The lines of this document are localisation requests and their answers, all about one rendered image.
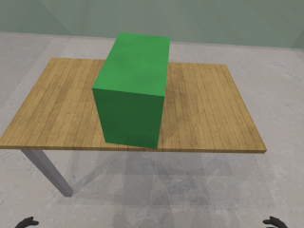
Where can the carton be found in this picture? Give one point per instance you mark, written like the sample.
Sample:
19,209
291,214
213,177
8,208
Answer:
130,88

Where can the robot left hand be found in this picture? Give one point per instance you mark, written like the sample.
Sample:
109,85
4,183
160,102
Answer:
27,222

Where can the robot right hand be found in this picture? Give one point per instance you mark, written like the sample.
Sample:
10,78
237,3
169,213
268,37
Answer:
276,222

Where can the table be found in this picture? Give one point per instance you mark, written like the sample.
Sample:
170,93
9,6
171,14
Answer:
203,112

